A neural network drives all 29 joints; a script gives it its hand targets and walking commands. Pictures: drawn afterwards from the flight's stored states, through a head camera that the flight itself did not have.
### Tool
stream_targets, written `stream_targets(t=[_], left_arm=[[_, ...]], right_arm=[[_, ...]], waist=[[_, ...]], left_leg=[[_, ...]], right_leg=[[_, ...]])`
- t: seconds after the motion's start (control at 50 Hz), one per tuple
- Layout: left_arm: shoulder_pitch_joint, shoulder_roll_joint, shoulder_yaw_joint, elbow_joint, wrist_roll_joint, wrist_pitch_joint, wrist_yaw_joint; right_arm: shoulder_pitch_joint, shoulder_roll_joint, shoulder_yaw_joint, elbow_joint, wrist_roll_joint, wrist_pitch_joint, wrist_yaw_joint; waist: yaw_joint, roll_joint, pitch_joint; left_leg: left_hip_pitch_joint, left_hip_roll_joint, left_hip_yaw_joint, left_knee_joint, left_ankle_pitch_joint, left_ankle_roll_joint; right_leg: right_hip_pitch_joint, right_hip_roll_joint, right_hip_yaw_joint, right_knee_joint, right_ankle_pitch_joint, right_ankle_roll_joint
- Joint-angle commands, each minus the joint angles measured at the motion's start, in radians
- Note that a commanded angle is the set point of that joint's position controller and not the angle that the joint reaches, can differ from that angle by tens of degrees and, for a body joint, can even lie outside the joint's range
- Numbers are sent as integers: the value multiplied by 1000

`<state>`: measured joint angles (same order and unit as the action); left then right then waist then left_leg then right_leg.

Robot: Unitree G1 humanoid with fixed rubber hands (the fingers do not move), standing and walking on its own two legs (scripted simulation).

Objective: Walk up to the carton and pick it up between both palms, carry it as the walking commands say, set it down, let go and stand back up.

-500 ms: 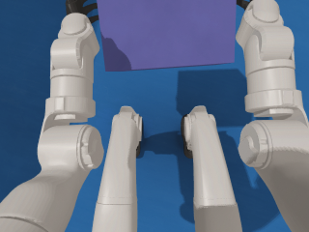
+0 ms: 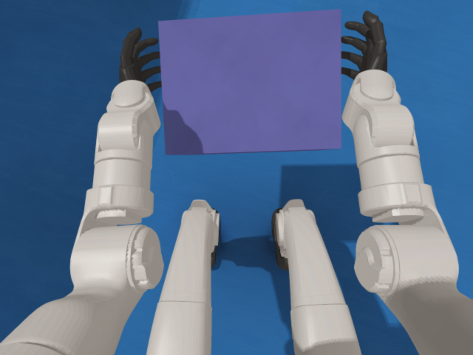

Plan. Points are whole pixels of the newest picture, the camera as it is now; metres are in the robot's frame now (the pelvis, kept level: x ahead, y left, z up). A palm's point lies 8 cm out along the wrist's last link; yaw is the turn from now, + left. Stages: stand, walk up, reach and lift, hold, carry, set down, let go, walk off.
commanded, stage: reach and lift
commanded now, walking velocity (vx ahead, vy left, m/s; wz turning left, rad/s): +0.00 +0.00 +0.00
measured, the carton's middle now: (250, 95) +0.49 +0.01 -0.13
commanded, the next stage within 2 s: none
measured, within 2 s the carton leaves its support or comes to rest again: neither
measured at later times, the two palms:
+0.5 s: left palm (85, 49) +0.46 +0.18 +0.08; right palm (445, 23) +0.47 -0.17 +0.09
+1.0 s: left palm (41, 54) +0.42 +0.19 +0.13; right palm out of the picture +0.44 -0.16 +0.14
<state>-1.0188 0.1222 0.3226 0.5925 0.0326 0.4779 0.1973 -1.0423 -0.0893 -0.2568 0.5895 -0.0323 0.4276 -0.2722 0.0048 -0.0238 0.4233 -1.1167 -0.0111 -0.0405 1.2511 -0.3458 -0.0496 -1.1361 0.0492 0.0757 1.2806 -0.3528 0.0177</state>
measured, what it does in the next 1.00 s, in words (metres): rises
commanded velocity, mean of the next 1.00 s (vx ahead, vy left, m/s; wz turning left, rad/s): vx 0.00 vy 0.00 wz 0.00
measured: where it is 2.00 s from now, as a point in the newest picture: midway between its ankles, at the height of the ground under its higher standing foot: (245, 249)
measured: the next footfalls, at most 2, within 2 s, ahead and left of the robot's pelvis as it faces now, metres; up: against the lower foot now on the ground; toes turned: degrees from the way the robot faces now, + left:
none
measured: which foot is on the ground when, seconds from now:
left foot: down 0.00-1.00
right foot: down 0.00-1.00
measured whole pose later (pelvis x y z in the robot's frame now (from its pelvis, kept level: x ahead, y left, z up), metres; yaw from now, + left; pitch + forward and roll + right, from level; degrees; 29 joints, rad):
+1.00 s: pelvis +0.14 +0.01 +0.14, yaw +1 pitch +9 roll +0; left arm -0.23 -0.12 0.34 0.36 0.26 0.52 -0.05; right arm -0.26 0.11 -0.31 0.37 -0.25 0.49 0.05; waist -0.02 0.01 -0.15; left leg -0.38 0.00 -0.06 0.38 -0.16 -0.02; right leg -0.38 0.01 0.06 0.39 -0.17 0.01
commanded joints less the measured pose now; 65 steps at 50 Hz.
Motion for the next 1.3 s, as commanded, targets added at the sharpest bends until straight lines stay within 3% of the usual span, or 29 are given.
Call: stream_targets(t=[0.0, 0.02, 0.08, 0.1, 0.12, 0.14, 0.16, 0.22, 0.28, 0.32, 0.34, 0.38, 0.42, 0.5, 0.52, 0.66, 0.72, 0.78, 0.8, 0.82, 0.88, 0.94, 1.0, 1.02, 1.06, 1.08, 1.16, 1.18, 1.28], left_arm=[[-793, -1074, -629, -209, -202, -77, -517], [-743, -1091, -625, -159, -189, -73, -522], [-647, -1112, -558, -65, -129, -74, -540], [-642, -1113, -539, -50, -119, -76, -546], [-573, -1068, -442, 61, -58, -68, -552], [-577, -1082, -457, -9, -56, -82, -557], [-523, -1070, -366, 90, -9, -65, -565], [-404, -1065, -239, 167, 96, -53, -575], [-275, -1077, -191, 151, 138, -50, -580], [-238, -1091, -234, 77, 115, -48, -580], [-240, -1107, -289, 23, 85, -54, -576], [-135, -1031, -243, 62, 111, -53, -572], [-76, -1057, -336, -30, 101, -51, -566], [16, -1026, -406, -122, 77, -65, -559], [38, -1041, -432, -153, 71, -71, -550], [112, -1100, -670, -382, -18, -87, -532], [237, -1087, -648, -278, 23, -68, -525], [250, -1104, -633, -229, 47, -45, -523], [348, -1089, -595, -175, 60, -35, -528], [321, -1092, -614, -195, 44, -29, -531], [270, -1093, -618, -258, 23, -20, -523], [173, -1098, -657, -332, -12, 1, -512], [136, -1090, -610, -261, 2, 22, -524], [90, -1087, -629, -313, -8, 27, -522], [40, -1103, -615, -316, -13, 47, -525], [104, -1077, -544, -231, 31, 68, -529], [161, -1082, -523, -231, 51, 111, -528], [179, -1122, -537, -254, 30, 119, -527], [177, -1117, -607, -363, -27, 169, -516]], right_arm=[[-688, 1143, 578, -123, 176, -24, 578], [-621, 1142, 552, -39, 146, -16, 581], [-560, 1145, 504, -15, 90, -40, 600], [-521, 1134, 452, 22, 59, -37, 604], [-494, 1119, 380, 114, 10, -30, 601], [-431, 1201, 406, 101, 25, -30, 609], [-388, 1090, 260, 202, -44, -26, 608], [-325, 1093, 151, 231, -100, -28, 614], [-203, 1080, 72, 248, -155, -10, 633], [-183, 1055, 99, 156, -143, -17, 642], [-142, 1101, 162, 130, -118, -11, 643], [-54, 1050, 132, 172, -161, 1, 647], [7, 1050, 214, 59, -141, -3, 647], [88, 1041, 308, -13, -119, -11, 639], [106, 1067, 367, -51, -94, -22, 635], [217, 1137, 599, -246, 18, -48, 603], [305, 1088, 566, -197, -22, -24, 598], [354, 1045, 503, -142, -75, -14, 603], [406, 1048, 495, -144, -89, 1, 604], [408, 1056, 487, -142, -92, 10, 602], [362, 1046, 482, -182, -64, 22, 604], [275, 1077, 536, -238, -10, 49, 609], [171, 1078, 525, -228, -14, 79, 618], [201, 1088, 525, -202, -2, 94, 623], [141, 1087, 510, -212, 1, 101, 636], [131, 1057, 471, -165, -9, 122, 640], [215, 1068, 421, -107, -50, 162, 658], [216, 1096, 469, -153, -26, 169, 654], [261, 1077, 500, -240, -7, 215, 639]], waist=[[38, 4, -2161], [19, 1, -2065], [43, 1, -1897], [16, -10, -1824], [28, -51, -1596], [49, -44, -1632], [5, -1, -1408], [20, 51, -1163], [-12, 65, -1021], [-24, 28, -1085], [-4, 33, -1154], [1, -5, -963], [-3, 40, -1043], [3, -2, -1074], [28, 22, -1120], [21, 26, -1359], [0, 2, -1228], [-26, 61, -1106], [-22, -10, -1058], [-53, 19, -1019], [-56, 48, -969], [-26, 49, -921], [-24, -14, -831], [-14, 42, -832], [-5, 25, -836], [28, 53, -766], [2, 34, -706], [35, 23, -746], [-21, -1, -713]], left_leg=[[439, -100, 79, -188, 34, 53], [450, -89, 67, -224, 21, 55], [424, -88, 63, -258, 53, 53], [396, -85, 64, -266, 74, 53], [301, -83, 83, -278, -2, 60], [345, -89, 90, -301, 37, 62], [278, -72, 81, -335, -34, 57], [325, -74, 87, -420, -83, 51], [407, -74, 74, -528, -72, 49], [507, -71, 49, -559, 59, 49], [578, -74, 42, -570, 161, 51], [558, -65, 32, -596, 133, 68], [659, -74, 27, -626, 304, 60], [710, -75, 19, -647, 445, 65], [727, -84, 29, -657, 480, 63], [882, -84, 6, -694, 776, 40], [884, -73, -4, -729, 764, 36], [902, -62, -12, -780, 687, 21], [908, -62, -4, -801, 672, 27], [911, -67, 0, -820, 631, 27], [988, -67, -21, -857, 590, 31], [962, -76, -18, -875, 449, 38], [955, -82, 6, -899, 242, 57], [953, -81, 10, -900, 241, 54], [939, -84, 7, -921, 191, 52], [913, -81, 21, -918, 133, 54], [1004, -72, 7, -973, 168, 46], [1028, -74, 1, -968, 239, 46], [1116, -64, -10, -979, 394, 37]], right_leg=[[594, 79, -46, -225, 31, -19], [558, 79, -45, -245, 21, -19], [523, 72, -50, -290, 47, -22], [486, 74, -54, -296, 72, -24], [410, 63, -50, -335, -12, -15], [501, 60, -40, -370, 29, -16], [388, 54, -51, -385, -38, -26], [363, 47, -57, -485, -79, -33], [368, 55, -64, -569, -43, -43], [467, 64, -64, -588, 58, -43], [530, 68, -50, -599, 151, -42], [495, 57, -53, -623, 100, -41], [613, 54, -35, -654, 261, -36], [701, 50, -29, -676, 405, -20], [780, 51, -27, -684, 472, -18], [970, 50, 10, -711, 816, 17], [897, 61, -2, -750, 739, 17], [872, 61, -9, -825, 577, -8], [887, 68, -22, -847, 596, -3], [913, 53, -11, -865, 599, -4], [920, 54, -22, -900, 508, -19], [993, 47, -12, -911, 428, -23], [938, 52, -26, -929, 222, -14], [965, 44, -19, -937, 217, -24], [1015, 53, -38, -940, 183, -20], [966, 38, -24, -951, 107, -26], [976, 47, -52, -980, 139, -33], [1008, 53, -55, -978, 200, -30], [1037, 50, -44, -1008, 328, -25]])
